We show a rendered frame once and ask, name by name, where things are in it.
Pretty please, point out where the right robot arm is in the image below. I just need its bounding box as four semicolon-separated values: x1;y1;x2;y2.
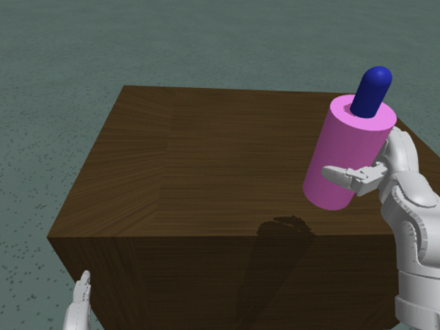
379;171;440;330

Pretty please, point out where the bottle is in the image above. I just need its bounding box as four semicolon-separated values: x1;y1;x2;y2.
302;66;397;210

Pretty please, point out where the right robot hand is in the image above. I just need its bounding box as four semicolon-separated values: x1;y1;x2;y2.
320;126;419;197

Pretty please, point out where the left robot hand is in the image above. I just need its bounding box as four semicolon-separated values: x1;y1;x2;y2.
63;270;91;330

